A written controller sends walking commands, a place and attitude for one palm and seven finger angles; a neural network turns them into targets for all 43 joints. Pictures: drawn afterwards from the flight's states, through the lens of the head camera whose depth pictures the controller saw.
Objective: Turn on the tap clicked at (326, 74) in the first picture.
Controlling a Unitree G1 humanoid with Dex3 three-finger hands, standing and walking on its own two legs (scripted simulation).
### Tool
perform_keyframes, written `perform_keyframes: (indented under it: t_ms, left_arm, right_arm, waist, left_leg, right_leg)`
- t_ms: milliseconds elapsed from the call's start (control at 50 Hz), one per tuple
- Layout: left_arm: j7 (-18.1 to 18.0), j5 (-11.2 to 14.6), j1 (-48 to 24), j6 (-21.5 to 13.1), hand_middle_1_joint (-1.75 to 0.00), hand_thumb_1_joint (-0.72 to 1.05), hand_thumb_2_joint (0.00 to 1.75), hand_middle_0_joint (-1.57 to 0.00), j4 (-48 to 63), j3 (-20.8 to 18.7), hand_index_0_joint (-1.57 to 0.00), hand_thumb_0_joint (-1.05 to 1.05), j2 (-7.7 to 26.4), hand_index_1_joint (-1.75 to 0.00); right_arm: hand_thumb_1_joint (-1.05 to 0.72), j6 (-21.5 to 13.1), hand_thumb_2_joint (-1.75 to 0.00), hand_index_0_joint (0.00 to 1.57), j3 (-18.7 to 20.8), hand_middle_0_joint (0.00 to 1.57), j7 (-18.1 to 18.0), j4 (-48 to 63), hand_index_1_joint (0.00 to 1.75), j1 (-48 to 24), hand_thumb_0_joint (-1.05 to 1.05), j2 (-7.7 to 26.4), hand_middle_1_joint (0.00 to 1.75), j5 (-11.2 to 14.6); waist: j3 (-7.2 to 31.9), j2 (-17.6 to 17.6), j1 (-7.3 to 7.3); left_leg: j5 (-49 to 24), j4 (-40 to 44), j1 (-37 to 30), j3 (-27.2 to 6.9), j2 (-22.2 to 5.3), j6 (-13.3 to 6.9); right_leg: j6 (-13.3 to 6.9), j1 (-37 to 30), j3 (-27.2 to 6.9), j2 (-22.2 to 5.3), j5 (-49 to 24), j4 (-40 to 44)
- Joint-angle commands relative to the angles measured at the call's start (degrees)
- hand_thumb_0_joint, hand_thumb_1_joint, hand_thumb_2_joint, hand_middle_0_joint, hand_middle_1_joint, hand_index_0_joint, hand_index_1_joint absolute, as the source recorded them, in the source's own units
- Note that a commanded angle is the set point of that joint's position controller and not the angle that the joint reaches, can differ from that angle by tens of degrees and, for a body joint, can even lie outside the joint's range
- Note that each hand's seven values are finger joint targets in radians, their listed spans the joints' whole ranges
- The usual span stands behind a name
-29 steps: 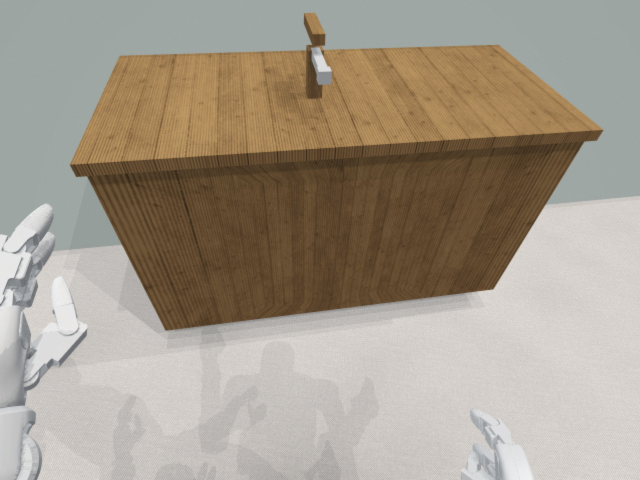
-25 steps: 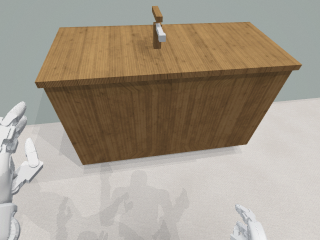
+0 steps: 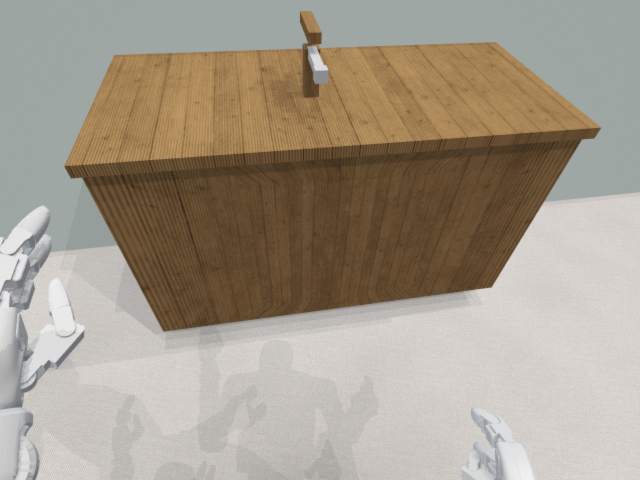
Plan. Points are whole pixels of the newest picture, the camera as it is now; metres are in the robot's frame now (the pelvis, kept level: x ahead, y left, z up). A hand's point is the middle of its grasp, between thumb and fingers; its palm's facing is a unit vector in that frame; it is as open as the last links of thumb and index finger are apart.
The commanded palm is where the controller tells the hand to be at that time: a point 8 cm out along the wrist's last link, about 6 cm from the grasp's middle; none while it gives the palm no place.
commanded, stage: walk to a spot facing it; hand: left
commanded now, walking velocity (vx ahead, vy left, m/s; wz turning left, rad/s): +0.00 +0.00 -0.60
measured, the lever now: (320, 74) +0.86 +0.06 +0.11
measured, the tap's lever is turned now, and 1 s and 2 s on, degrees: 0 0 0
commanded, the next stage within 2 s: turn to face it in 1.70 s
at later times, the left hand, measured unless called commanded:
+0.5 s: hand (151, 317) +0.23 +0.18 +0.15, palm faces +0.26 -0.88 -0.39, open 7.4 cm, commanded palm +0.18 +0.24 +0.18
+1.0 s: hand (304, 317) +0.23 +0.04 +0.17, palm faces -0.10 -0.88 -0.47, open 7.4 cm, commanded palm +0.21 +0.11 +0.18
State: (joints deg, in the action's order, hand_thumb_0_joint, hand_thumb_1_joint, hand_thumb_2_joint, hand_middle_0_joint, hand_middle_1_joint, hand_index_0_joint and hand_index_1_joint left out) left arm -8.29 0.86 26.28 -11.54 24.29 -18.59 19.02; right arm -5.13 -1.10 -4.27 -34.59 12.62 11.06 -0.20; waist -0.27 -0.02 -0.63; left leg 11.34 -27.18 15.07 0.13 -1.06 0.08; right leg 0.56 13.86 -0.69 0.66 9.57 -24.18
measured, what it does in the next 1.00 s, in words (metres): steps on the spot, turning right: right foot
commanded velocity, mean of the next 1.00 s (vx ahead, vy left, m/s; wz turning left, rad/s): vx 0.08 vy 0.00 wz -0.57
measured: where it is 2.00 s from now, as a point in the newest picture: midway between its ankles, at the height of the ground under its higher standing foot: outside the picture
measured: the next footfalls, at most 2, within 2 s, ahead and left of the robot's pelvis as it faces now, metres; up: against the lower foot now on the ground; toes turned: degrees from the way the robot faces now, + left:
right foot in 0.78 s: -0.03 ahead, -0.14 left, +0.00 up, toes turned -27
left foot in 1.14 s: +0.06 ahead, +0.05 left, +0.00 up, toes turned -27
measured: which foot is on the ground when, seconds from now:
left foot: down 0.00-0.78, up 0.80-1.00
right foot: down 0.00-0.54, up 0.56-0.76, down 0.78-1.00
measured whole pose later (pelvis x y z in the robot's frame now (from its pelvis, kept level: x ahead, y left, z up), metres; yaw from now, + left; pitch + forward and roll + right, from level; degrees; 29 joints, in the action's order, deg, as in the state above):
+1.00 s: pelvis -0.07 -0.05 -0.01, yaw -30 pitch +1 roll +2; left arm -8.2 1.8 30.4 -13.8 30.4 -20.7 21.9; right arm -0.6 0.7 -1.4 -33.5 12.2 13.0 -0.1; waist -1.6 0.9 1.2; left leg 24.9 -56.3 27.3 3.8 -4.0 4.1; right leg -4.9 19.9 -2.1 3.6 12.9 -32.1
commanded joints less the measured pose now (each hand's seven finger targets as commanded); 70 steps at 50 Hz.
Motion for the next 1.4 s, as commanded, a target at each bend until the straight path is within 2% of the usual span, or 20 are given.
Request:
perform_keyframes:
  t_ms: [0, 260, 380, 460, 540, 580, 700, 740, 760, 780, 800, 860, 1000, 1080, 1100, 1120, 1140, 1160, 1260, 1380]
  left_arm:
    - [-0.9, 0.4, -6.6, -3.7, -0.3, 0.9, 0.9, -0.2, 12.8, -5.9, -0.2, 0.0, 9.2, -0.3]
    - [-1.0, 1.5, -4.2, -2.9, -0.3, 0.9, 0.9, -0.2, 16.6, -8.1, -0.2, 0.0, 9.6, -0.3]
    - [-1.4, 1.7, -3.1, -2.9, -0.3, 0.9, 0.9, -0.2, 16.0, -9.4, -0.2, 0.0, 11.0, -0.3]
    - [-1.5, 1.6, -2.2, -3.2, -0.3, 0.9, 0.9, -0.2, 16.8, -10.6, -0.2, 0.0, 11.4, -0.3]
    - [-0.8, 1.1, -2.5, -3.6, -0.3, 0.9, 0.9, -0.2, 17.3, -9.5, -0.2, 0.0, 9.9, -0.3]
    - [-0.5, 1.0, -4.1, -4.0, -0.3, 0.9, 0.9, -0.2, 17.1, -7.0, -0.2, 0.0, 8.4, -0.3]
    - [-0.5, 0.3, -7.6, -3.1, -0.3, 0.9, 0.9, -0.2, 12.2, -5.4, -0.2, 0.0, 8.7, -0.3]
    - [-0.5, 0.0, -9.0, -4.0, -0.3, 0.9, 0.9, -0.2, 13.2, -7.0, -0.2, 0.0, 10.7, -0.3]
    - [-1.1, 0.2, -7.4, -4.4, -0.3, 0.9, 0.9, -0.2, 12.8, -9.6, -0.2, 0.0, 13.5, -0.3]
    - [-1.6, 1.7, -3.9, -3.5, -0.3, 0.9, 0.9, -0.2, 11.8, -11.0, -0.2, 0.0, 14.1, -0.3]
    - [-1.8, 1.9, -0.6, -3.2, -0.3, 0.9, 0.9, -0.2, 13.2, -11.9, -0.2, 0.0, 14.3, -0.3]
    - [-1.6, 2.0, 1.7, -5.2, -0.3, 0.9, 0.9, -0.2, 18.4, -11.7, -0.2, 0.0, 13.2, -0.3]
    - [-1.9, 1.4, -0.2, -5.8, -0.3, 0.9, 0.9, -0.2, 13.5, -9.1, -0.2, 0.0, 11.4, -0.3]
    - [-1.8, 0.8, -3.7, -5.5, -0.3, 0.9, 0.9, -0.2, 10.9, -7.0, -0.2, 0.0, 10.4, -0.3]
    - [-1.3, 0.8, -4.7, -5.6, -0.3, 0.9, 0.9, -0.2, 11.7, -5.7, -0.2, 0.0, 9.4, -0.3]
    - [-1.0, 0.7, -7.3, -6.1, -0.3, 0.9, 0.9, -0.2, 13.8, -5.8, -0.2, 0.0, 9.5, -0.3]
    - [-1.2, 0.1, -8.6, -6.7, -0.3, 0.9, 0.9, -0.2, 14.3, -6.7, -0.2, 0.0, 10.5, -0.3]
    - [-0.9, -0.9, -9.3, -6.8, -0.3, 0.9, 0.9, -0.2, 13.0, -7.6, -0.2, 0.0, 12.2, -0.3]
    - [-0.8, -1.6, -6.8, -5.5, -0.3, 0.9, 0.9, -0.2, 13.6, -5.2, -0.2, 0.0, 9.1, -0.3]
    - [-1.2, -0.9, -7.1, -4.2, -0.3, 0.9, 0.9, -0.2, 11.1, -7.6, -0.2, 0.0, 10.9, -0.3]
  right_arm:
    - [-0.9, -2.8, -0.9, 0.2, 3.1, 0.2, -0.4, 9.5, 0.3, -6.0, 0.0, 7.2, 0.3, 0.0]
    - [-0.9, -0.5, -0.9, 0.2, 3.5, 0.2, 0.7, 12.6, 0.3, -6.3, 0.0, 6.6, 0.3, 0.7]
    - [-0.9, 1.1, -0.9, 0.2, 3.3, 0.2, 2.0, 12.1, 0.3, -5.0, 0.0, 5.0, 0.3, -0.1]
    - [-0.9, 2.0, -0.9, 0.2, 3.5, 0.2, 1.7, 12.1, 0.3, -5.8, 0.0, 5.8, 0.3, 0.2]
    - [-0.9, 1.1, -0.9, 0.2, 3.6, 0.2, 1.2, 13.3, 0.3, -6.4, 0.0, 6.4, 0.3, 0.6]
    - [-0.9, 0.0, -0.9, 0.2, 4.0, 0.2, 1.7, 11.9, 0.3, -4.5, 0.0, 7.0, 0.3, 0.7]
    - [-0.9, -2.2, -0.9, 0.2, 3.9, 0.2, 2.9, 11.3, 0.3, -2.8, 0.0, 8.5, 0.3, 0.7]
    - [-0.9, -2.2, -0.9, 0.2, 3.8, 0.2, 3.4, 11.7, 0.3, -2.6, 0.0, 7.8, 0.3, 0.8]
    - [-0.9, -1.9, -0.9, 0.2, 3.3, 0.2, 3.3, 12.6, 0.3, -4.0, 0.0, 5.9, 0.3, 0.7]
    - [-0.9, -1.5, -0.9, 0.2, 4.1, 0.2, 3.1, 12.9, 0.3, -6.0, 0.0, 6.5, 0.3, 0.9]
    - [-0.9, -0.6, -0.9, 0.2, 3.8, 0.2, 3.5, 12.4, 0.3, -6.3, 0.0, 6.3, 0.3, 0.5]
    - [-0.9, 1.8, -0.9, 0.2, 2.1, 0.2, 3.7, 10.7, 0.3, -5.3, 0.0, 5.2, 0.3, 0.2]
    - [-0.9, 1.0, -0.9, 0.2, 2.8, 0.2, 2.0, 9.9, 0.3, -6.2, 0.0, 5.9, 0.3, 0.4]
    - [-0.9, -0.2, -0.9, 0.2, 3.0, 0.2, 0.8, 9.6, 0.3, -3.5, 0.0, 6.9, 0.3, 0.6]
    - [-0.9, -0.5, -0.9, 0.2, 3.5, 0.2, 0.1, 9.9, 0.3, -3.2, 0.0, 7.8, 0.3, 0.8]
    - [-0.9, -0.6, -0.9, 0.2, 3.8, 0.2, -0.2, 10.2, 0.3, -3.9, 0.0, 9.3, 0.3, 0.2]
    - [-0.9, -0.9, -0.9, 0.2, 3.5, 0.2, -0.3, 9.7, 0.3, -3.8, 0.0, 8.4, 0.3, 0.4]
    - [-0.9, -1.5, -0.9, 0.2, 3.3, 0.2, 0.0, 8.8, 0.3, -4.7, 0.0, 7.5, 0.3, 0.1]
    - [-0.9, -2.9, -0.9, 0.2, 3.6, 0.2, 0.3, 7.2, 0.3, -3.8, 0.0, 7.7, 0.3, -0.1]
    - [-0.9, -3.0, -0.9, 0.2, 3.3, 0.2, 0.1, 7.2, 0.3, -3.9, 0.0, 7.1, 0.3, -0.1]
  waist:
    - [5.1, -4.0, 0.05]
    - [5.9, -4.8, -0.84]
    - [6.0, 8.6, 0.06]
    - [9.3, 5.1, -0.13]
    - [5.5, -16.4, -0.72]
    - [2.9, -10.1, -0.28]
    - [0.9, -11.2, 0.01]
    - [2.3, -2.0, -0.1]
    - [4.1, 12.7, -0.72]
    - [6.3, 18.0, -2.31]
    - [7.2, 12.4, -1.54]
    - [9.4, 4.5, 0.27]
    - [7.9, 5.7, -0.38]
    - [6.4, 3.7, 0.96]
    - [5.3, -1.1, 1.48]
    - [3.3, -11.9, 1.42]
    - [2.7, -18.0, 1.26]
    - [-0.4, -16.4, 1.5]
    - [-3.4, -11.8, 1.01]
    - [3.0, -10.0, 0.57]
  left_leg:
    - [1.8, 5.3, 0.9, -0.9, -4.4, 0.1]
    - [8.8, -2.0, 4.0, 0.4, -10.3, -1.4]
    - [15.4, -15.8, 2.4, 3.1, -1.6, 2.3]
    - [7.3, -2.7, -6.0, 1.3, -5.3, 0.3]
    - [14.2, 12.8, 2.0, -12.4, -25.3, -9.8]
    - [4.6, 9.4, 0.3, -4.4, -24.5, -8.9]
    - [-1.6, -1.6, 2.5, 8.2, -19.4, -1.6]
    - [3.4, -14.8, 4.9, 10.7, -13.7, 1.3]
    - [20.2, -26.3, 14.8, 11.6, -6.4, 3.5]
    - [25.1, -38.2, 19.7, 5.3, -3.0, 4.1]
    - [22.3, -44.0, 23.6, 0.3, -4.0, 4.4]
    - [13.4, -42.0, 23.7, -1.1, -5.4, 4.8]
    - [14.4, -15.7, 9.8, 4.5, -2.6, 2.2]
    - [11.2, 1.2, -7.9, 5.8, -2.6, -0.4]
    - [12.8, 6.5, -14.6, 2.2, -6.2, -2.2]
    - [19.0, 13.2, -18.8, -11.4, -15.8, -6.3]
    - [21.9, 16.8, -17.5, -21.7, -24.9, -11.4]
    - [29.7, 19.9, -8.3, -22.9, -27.0, -12.6]
    - [14.3, 14.8, -1.4, -2.4, -20.3, -8.7]
    - [3.5, -4.1, 2.6, 9.3, -14.7, -4.3]
  right_leg:
    - [-0.7, -0.9, -4.7, -1.0, -1.3, 1.7]
    - [-1.7, 8.2, -9.8, -1.5, 1.1, -12.0]
    - [-8.0, 12.2, -30.0, -10.9, 2.8, 3.5]
    - [-4.1, 11.5, -21.2, -4.5, -1.9, -4.9]
    - [1.8, 15.9, -3.5, 1.1, 18.1, -39.1]
    - [2.2, 17.3, -1.6, -2.5, 17.3, -38.1]
    - [2.4, 3.4, 7.8, -0.4, 12.1, -14.1]
    - [-1.4, -0.3, -1.0, -4.8, -0.9, -2.3]
    - [-7.1, -4.7, -18.6, -14.0, -16.2, 0.0]
    - [-10.9, -4.3, -32.2, -18.6, -14.2, 4.8]
    - [-12.7, -7.4, -34.8, -19.1, -9.6, 4.4]
    - [-12.0, -10.8, -20.7, -14.5, -12.9, 1.7]
    - [-12.8, 0.1, -22.4, -12.0, 13.0, 7.4]
    - [-8.6, 10.4, -19.5, -6.9, 21.3, 3.9]
    - [-6.2, 16.1, -16.4, -3.9, 20.5, -2.3]
    - [-3.3, 24.0, -10.0, 2.0, 20.1, -13.2]
    - [-1.1, 28.3, -0.6, 3.2, 21.2, -29.3]
    - [-0.8, 27.1, -0.3, -0.4, 18.7, -39.5]
    - [0.1, 21.6, 5.3, -4.9, 11.7, -34.5]
    - [-0.2, -5.2, 14.4, 0.9, 8.0, -6.3]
